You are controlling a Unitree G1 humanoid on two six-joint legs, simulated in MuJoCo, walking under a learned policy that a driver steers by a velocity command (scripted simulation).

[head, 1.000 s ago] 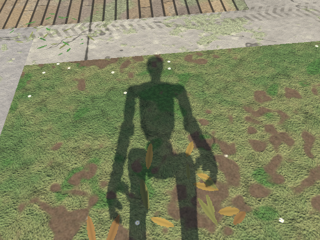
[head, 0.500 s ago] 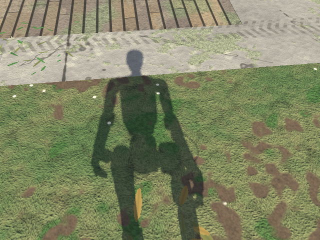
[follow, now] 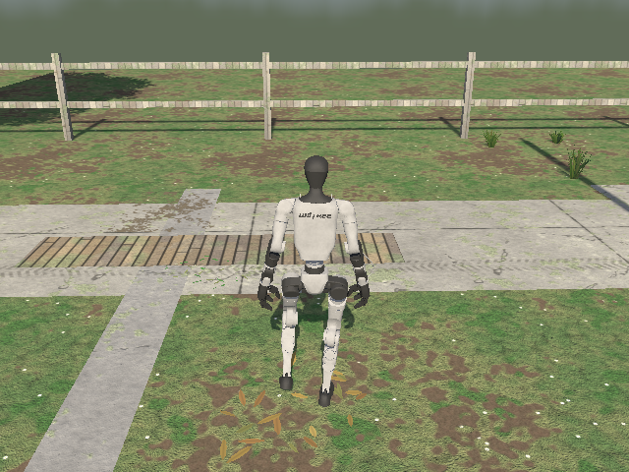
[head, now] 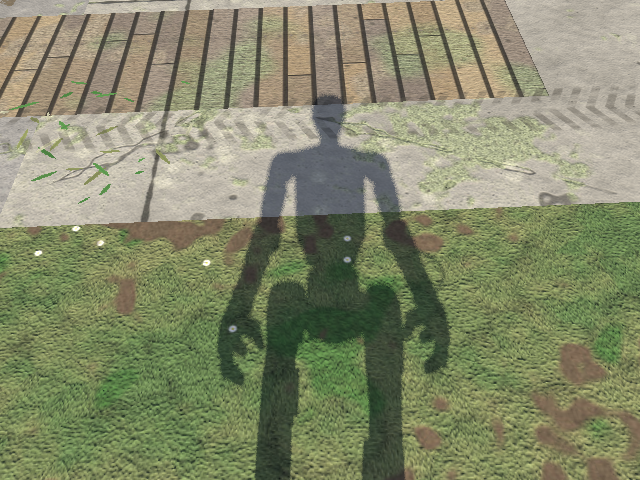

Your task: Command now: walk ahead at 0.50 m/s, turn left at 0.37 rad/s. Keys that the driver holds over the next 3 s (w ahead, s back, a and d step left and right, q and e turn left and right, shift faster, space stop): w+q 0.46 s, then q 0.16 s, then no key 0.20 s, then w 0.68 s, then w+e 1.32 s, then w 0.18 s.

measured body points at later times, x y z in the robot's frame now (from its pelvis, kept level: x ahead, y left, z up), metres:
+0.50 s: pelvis +0.26 +0.07 -0.01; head +0.29 +0.09 +0.44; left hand +0.29 +0.34 -0.14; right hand +0.39 -0.18 -0.14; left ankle +0.27 +0.10 -0.74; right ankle +0.27 -0.09 -0.65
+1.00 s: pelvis +0.46 +0.10 -0.01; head +0.48 +0.10 +0.44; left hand +0.42 +0.37 -0.13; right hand +0.63 -0.11 -0.15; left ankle +0.34 +0.16 -0.67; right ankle +0.56 +0.07 -0.74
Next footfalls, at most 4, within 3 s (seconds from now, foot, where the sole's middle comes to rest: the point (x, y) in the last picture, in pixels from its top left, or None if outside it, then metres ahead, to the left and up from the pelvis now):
0.32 left None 0.31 0.11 -0.78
0.84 right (304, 433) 0.59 0.08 -0.78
1.36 left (200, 453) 0.55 0.30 -0.78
1.84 right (228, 308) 0.91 0.28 -0.78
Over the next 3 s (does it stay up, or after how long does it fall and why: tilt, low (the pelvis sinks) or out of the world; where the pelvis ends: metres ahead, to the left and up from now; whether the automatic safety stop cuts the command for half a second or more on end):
stays up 1.34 0.31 -0.02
